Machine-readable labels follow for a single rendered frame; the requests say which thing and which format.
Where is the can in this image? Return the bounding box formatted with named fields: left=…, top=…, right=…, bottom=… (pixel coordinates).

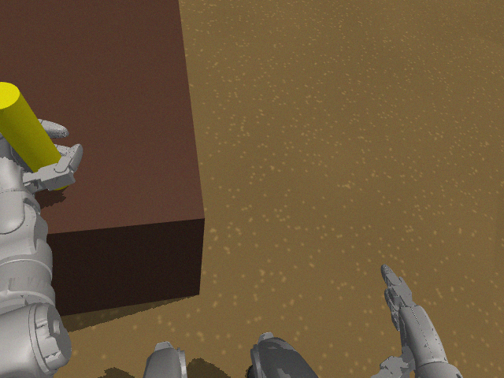
left=0, top=82, right=68, bottom=190

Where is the left robot hand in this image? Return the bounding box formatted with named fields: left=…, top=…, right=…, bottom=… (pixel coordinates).
left=0, top=119, right=83, bottom=198

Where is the left robot arm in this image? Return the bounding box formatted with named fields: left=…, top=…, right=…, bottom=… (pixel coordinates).
left=0, top=191, right=72, bottom=378

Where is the right robot hand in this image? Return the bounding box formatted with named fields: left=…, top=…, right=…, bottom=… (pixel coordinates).
left=371, top=264, right=449, bottom=378

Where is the right robot arm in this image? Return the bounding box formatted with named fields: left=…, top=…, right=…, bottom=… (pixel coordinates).
left=415, top=362, right=463, bottom=378

